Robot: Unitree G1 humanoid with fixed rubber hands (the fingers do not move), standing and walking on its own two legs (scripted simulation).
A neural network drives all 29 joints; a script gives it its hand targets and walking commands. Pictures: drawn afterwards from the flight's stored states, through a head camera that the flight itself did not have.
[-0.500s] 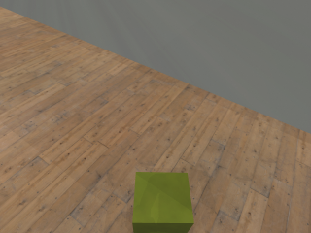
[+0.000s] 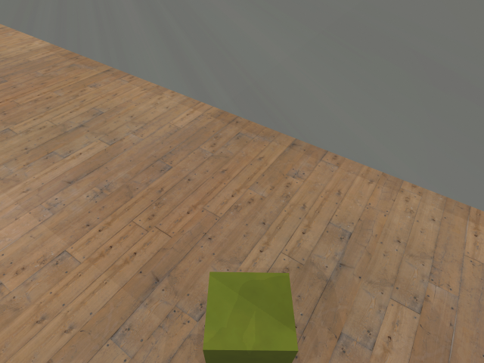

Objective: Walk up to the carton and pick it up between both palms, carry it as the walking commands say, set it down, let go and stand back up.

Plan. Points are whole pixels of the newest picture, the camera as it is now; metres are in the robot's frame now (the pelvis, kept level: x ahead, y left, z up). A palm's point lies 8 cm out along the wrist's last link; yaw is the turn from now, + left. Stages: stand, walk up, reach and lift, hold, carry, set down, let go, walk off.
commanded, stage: walk up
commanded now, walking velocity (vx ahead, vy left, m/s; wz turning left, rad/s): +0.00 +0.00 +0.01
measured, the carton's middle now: (248, 323) +0.43 -0.02 -0.63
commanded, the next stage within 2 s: stand in 0.96 s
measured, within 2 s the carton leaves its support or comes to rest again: neither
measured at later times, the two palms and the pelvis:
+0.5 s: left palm out of the picture +0.03 +0.25 -0.14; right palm out of the picture +0.08 -0.20 -0.12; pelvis +0.00 +0.02 +0.00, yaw +1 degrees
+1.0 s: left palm out of the picture +0.03 +0.27 -0.14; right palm out of the picture +0.09 -0.18 -0.12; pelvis +0.01 +0.04 +0.00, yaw +2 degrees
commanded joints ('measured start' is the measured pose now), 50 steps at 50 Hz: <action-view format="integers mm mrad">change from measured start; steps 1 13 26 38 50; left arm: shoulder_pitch -20 -23 93 23 77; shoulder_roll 140 97 165 92 88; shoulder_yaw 40 43 55 33 31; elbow -72 -76 -28 -37 -29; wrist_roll -3 -26 10 -16 -11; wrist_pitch -58 -26 -38 -51 -44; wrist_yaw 15 4 6 4 8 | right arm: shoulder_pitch -23 103 -10 67 25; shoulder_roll -98 -173 -57 -100 -98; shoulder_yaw -27 -12 0 4 13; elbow -1 11 -4 35 12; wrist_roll -20 -4 -5 -12 -7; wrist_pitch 2 -53 -25 -58 -60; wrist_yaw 13 -15 -1 -8 -14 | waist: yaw -4 -41 23 -2 21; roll -86 211 -166 84 33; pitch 113 -69 70 -50 -13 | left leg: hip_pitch -153 307 -75 219 72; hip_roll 1 290 4 112 101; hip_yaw -24 -363 -40 -88 -138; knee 143 -616 -303 -499 -528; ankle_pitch -94 662 -73 583 369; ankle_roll -94 116 -74 -15 0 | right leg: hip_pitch -35 -198 19 13 102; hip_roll -297 10 -312 -104 -93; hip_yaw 207 110 349 38 75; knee -285 222 -388 -69 -137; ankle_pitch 334 -207 -59 230 210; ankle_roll -109 49 -86 16 17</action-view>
